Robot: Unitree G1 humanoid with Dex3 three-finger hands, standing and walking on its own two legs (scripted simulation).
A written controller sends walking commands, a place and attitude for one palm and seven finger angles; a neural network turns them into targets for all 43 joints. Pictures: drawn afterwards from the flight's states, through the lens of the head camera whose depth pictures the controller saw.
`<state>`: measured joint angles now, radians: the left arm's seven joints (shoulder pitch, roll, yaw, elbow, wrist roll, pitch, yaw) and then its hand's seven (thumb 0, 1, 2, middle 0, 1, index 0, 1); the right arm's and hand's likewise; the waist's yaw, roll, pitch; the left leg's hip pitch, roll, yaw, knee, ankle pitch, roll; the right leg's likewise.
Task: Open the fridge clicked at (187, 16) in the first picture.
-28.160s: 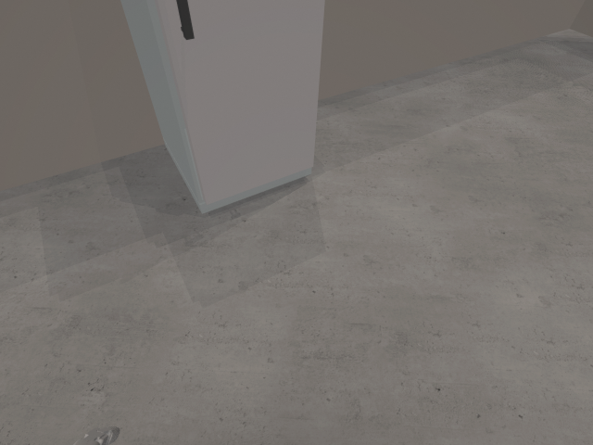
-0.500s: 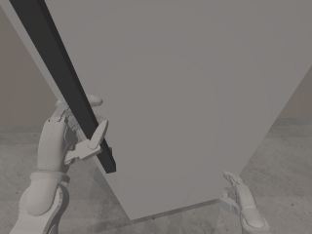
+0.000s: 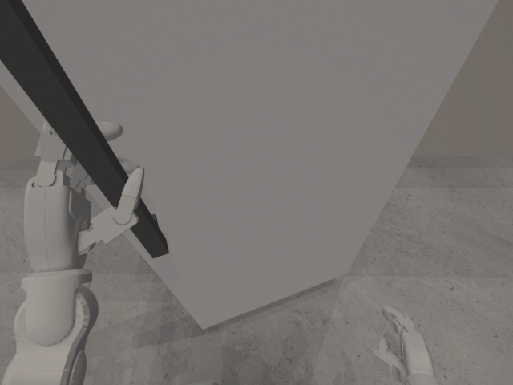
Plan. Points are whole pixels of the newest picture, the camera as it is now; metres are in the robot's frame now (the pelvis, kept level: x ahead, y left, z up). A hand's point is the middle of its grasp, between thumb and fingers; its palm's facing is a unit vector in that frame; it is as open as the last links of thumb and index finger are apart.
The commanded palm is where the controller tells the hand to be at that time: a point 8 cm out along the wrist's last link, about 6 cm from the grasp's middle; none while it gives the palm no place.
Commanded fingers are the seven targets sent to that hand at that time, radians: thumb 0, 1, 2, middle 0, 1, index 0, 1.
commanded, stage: walk backward, drawing the door open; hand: left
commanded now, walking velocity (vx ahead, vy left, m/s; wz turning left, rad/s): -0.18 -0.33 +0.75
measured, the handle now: (99, 146) +0.32 +0.16 +0.24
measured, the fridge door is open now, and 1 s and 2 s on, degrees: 21 51 75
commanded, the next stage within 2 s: stop walking and hold the door back in 1.70 s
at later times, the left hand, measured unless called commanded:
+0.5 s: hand (189, 308) +0.17 +0.06 +0.21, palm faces +0.42 -0.89 -0.19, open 7.3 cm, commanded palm +0.12 +0.09 +0.20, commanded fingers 0.00 0.90 0.90 -0.45 -1.40 -0.45 -1.40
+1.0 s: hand out of the picture +0.10 -0.05 +0.21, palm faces +0.68 -0.72 -0.13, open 7.2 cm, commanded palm +0.03 -0.03 +0.21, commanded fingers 0.00 0.90 0.90 -0.45 -1.40 -0.45 -1.40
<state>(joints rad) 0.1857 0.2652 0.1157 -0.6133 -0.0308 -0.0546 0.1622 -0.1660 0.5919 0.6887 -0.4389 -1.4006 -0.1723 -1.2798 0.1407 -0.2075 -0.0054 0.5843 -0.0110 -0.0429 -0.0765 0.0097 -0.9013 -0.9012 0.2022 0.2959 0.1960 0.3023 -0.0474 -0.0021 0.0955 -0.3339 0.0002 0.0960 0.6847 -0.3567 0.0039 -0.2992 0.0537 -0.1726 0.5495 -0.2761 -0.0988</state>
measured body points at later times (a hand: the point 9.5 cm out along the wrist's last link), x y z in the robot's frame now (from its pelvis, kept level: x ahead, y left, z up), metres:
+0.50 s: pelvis -0.07 -0.17 +0.00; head +0.00 -0.16 +0.44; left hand +0.15 +0.10 +0.22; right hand +0.19 -0.33 -0.10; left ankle -0.11 -0.06 -0.67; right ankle -0.02 -0.27 -0.73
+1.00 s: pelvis -0.05 -0.33 +0.00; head +0.00 -0.29 +0.44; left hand +0.06 -0.01 +0.21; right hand +0.26 -0.37 -0.09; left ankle -0.12 -0.26 -0.68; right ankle +0.06 -0.41 -0.73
